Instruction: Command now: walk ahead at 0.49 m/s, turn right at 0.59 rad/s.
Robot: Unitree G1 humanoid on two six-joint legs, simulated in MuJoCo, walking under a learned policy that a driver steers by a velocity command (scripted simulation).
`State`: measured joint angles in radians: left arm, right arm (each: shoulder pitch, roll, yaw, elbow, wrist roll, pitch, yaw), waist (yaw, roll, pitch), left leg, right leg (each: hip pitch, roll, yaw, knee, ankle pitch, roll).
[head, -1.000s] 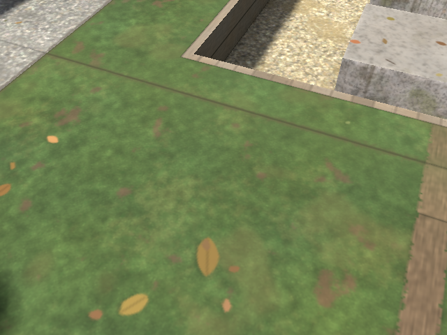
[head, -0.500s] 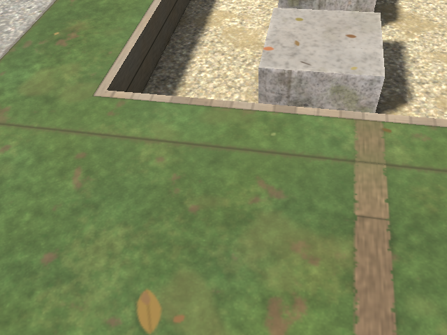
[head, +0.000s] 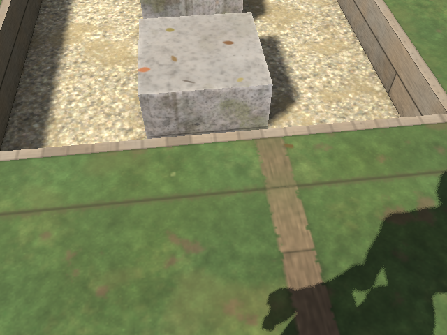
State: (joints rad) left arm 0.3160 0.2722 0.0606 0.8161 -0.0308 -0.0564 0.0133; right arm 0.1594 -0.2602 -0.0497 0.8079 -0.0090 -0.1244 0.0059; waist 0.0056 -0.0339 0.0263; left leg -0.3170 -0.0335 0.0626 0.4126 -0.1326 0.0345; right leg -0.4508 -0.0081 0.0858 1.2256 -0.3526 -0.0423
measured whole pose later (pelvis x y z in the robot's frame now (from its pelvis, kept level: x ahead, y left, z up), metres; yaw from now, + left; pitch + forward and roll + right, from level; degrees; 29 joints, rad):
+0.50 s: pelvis +0.26 -0.09 +0.00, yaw -8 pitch +2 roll +1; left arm 0.22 0.25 0.05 0.71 0.00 -0.07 -0.03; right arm 0.27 -0.29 -0.04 0.90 0.02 -0.10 0.01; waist -0.01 0.02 0.02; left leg -0.44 0.09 0.00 1.18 -0.37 0.03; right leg -0.36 0.02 -0.05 0.50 -0.18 -0.06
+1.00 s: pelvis +0.55 -0.05 -0.02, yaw +5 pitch +3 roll +0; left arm 0.30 0.27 0.05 0.84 -0.01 -0.08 0.01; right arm 0.12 -0.27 -0.06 0.73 0.02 -0.06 0.05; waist 0.01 0.00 0.04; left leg -0.52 -0.07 0.04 0.64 -0.18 0.12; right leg -0.21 -0.02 -0.03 1.13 -0.47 0.01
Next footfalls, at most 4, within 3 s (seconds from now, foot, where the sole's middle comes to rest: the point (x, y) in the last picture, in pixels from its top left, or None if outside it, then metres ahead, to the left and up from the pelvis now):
0.36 right None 0.34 -0.18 -0.77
0.94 left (225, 268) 0.67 0.03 -0.77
1.40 right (262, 195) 0.96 -0.11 -0.77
1.88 left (171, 171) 1.07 0.23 -0.77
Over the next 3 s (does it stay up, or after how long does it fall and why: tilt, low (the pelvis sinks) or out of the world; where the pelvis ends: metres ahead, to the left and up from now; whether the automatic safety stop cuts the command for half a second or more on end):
stays up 1.62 0.11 0.01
